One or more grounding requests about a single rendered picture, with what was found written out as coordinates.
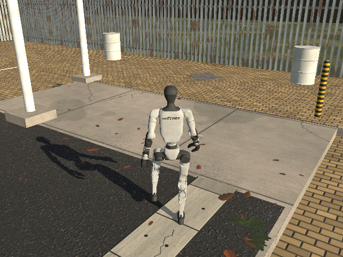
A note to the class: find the robot foot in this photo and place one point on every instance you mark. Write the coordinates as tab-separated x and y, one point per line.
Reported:
153	197
180	219

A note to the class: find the robot right hand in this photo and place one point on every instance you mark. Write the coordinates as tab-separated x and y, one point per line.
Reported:
196	148

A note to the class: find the robot left hand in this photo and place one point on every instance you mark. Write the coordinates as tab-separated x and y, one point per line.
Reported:
144	167

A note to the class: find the right robot upper arm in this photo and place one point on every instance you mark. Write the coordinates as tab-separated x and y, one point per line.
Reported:
190	121

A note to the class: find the right robot foot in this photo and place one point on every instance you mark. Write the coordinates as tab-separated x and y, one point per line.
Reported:
180	219

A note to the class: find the robot left forearm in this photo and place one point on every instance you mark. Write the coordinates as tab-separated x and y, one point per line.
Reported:
147	148

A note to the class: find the left robot upper arm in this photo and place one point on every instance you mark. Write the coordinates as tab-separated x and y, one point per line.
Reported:
152	123

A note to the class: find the left robot foot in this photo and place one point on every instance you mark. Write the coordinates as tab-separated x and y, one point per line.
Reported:
153	197

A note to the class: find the robot right forearm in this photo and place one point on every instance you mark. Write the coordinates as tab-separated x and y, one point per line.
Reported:
195	139

